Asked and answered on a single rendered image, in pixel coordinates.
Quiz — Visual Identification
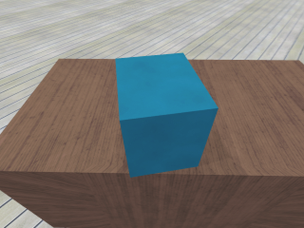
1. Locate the pedestal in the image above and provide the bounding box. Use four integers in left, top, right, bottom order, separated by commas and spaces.
0, 58, 304, 228

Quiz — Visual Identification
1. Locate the carton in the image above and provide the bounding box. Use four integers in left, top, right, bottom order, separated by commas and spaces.
115, 52, 219, 178

